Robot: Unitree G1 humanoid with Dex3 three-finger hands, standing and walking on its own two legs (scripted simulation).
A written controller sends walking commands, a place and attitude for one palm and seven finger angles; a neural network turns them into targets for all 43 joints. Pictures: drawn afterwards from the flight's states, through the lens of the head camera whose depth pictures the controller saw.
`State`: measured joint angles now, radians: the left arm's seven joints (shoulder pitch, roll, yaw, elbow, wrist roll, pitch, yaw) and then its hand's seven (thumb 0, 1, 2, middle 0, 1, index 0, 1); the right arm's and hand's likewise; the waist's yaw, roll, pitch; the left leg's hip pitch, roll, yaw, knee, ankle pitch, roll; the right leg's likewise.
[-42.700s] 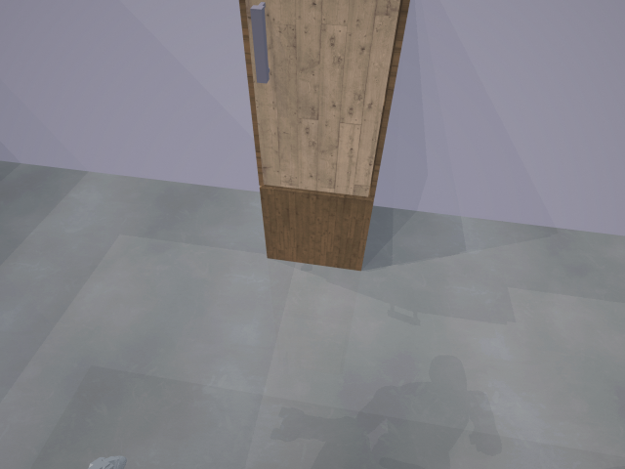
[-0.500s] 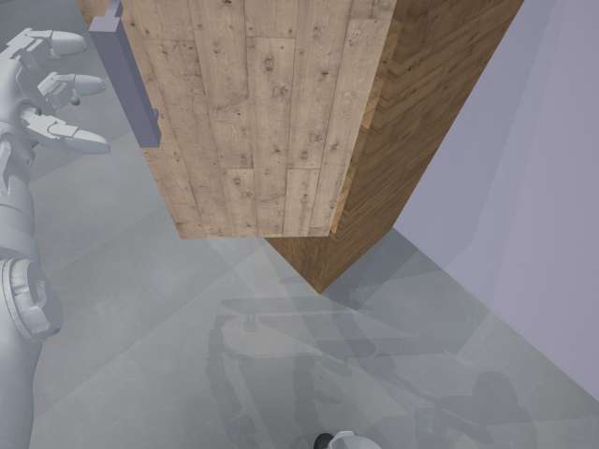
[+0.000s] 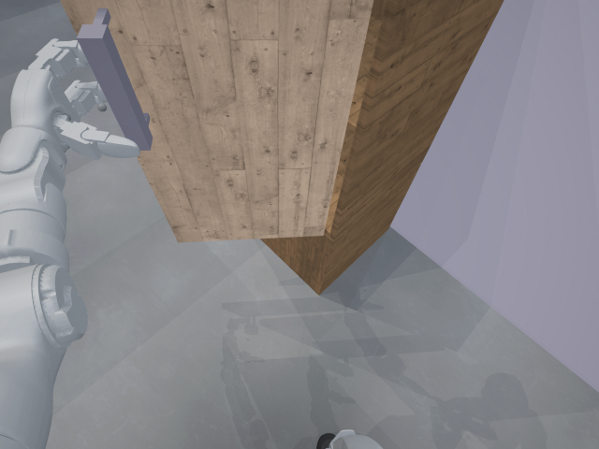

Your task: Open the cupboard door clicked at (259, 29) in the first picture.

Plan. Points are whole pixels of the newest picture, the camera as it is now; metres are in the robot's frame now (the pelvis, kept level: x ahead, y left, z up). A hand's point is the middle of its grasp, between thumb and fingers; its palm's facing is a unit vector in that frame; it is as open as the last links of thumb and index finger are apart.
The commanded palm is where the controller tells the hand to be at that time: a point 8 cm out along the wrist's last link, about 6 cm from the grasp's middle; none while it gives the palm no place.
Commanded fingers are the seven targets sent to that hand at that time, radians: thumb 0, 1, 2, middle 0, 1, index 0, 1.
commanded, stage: slide the fingers in behind the handle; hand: left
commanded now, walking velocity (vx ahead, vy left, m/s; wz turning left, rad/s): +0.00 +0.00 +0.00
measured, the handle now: (124, 85) +0.56 +0.18 +0.14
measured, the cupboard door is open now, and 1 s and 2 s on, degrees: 50 50 50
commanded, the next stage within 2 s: close the thumb around the handle in 1.04 s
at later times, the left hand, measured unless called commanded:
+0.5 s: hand (128, 110) +0.51 +0.17 +0.15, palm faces -0.03 -1.00 +0.01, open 14.0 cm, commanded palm +0.49 +0.22 +0.14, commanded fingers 0.00 -0.50 0.30 -0.30 -1.20 -0.30 -1.20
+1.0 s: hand (137, 109) +0.51 +0.16 +0.15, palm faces -0.02 -1.00 +0.00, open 14.0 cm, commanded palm +0.48 +0.21 +0.14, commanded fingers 0.00 -0.50 0.30 -0.30 -1.20 -0.30 -1.20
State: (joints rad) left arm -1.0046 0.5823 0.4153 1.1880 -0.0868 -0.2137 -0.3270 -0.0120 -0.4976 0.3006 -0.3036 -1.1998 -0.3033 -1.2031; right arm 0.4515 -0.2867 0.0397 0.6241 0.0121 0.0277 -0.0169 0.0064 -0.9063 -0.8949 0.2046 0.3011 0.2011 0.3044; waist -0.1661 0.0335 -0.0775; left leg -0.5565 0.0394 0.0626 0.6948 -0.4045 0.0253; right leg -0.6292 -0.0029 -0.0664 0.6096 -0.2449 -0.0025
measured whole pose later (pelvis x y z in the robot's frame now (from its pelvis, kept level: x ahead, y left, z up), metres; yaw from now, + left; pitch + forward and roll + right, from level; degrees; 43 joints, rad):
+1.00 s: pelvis +0.00 -0.01 +0.00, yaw +0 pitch +15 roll -1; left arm -1.00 0.48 0.37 1.18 -0.09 -0.24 -0.23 -0.01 -0.50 0.30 -0.29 -1.20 -0.30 -1.20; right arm 0.44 -0.28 0.03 0.66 0.01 -0.01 -0.01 0.01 -0.91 -0.89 0.20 0.30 0.20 0.30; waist -0.15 0.04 -0.07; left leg -0.53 0.04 0.06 0.68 -0.40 0.02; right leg -0.61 0.00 -0.07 0.61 -0.25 -0.01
